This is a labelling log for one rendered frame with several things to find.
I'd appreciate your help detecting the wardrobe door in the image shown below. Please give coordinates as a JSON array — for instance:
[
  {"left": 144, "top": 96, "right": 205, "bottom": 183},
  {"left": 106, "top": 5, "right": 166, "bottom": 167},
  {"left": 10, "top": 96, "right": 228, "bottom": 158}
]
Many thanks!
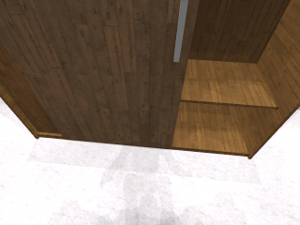
[
  {"left": 0, "top": 0, "right": 200, "bottom": 149},
  {"left": 0, "top": 40, "right": 61, "bottom": 134}
]

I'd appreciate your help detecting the handle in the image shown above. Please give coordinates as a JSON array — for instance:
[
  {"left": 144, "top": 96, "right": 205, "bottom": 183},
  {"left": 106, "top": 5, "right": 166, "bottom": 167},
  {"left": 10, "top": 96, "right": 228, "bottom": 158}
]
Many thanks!
[{"left": 173, "top": 0, "right": 188, "bottom": 63}]

